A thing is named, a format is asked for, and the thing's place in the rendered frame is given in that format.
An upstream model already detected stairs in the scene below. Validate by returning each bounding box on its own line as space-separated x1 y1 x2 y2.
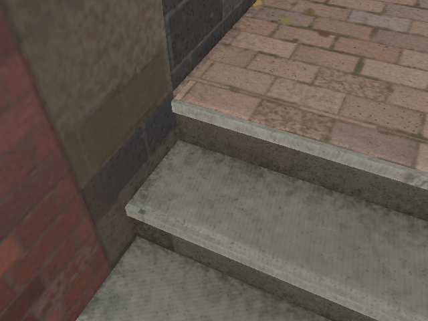
77 113 428 321

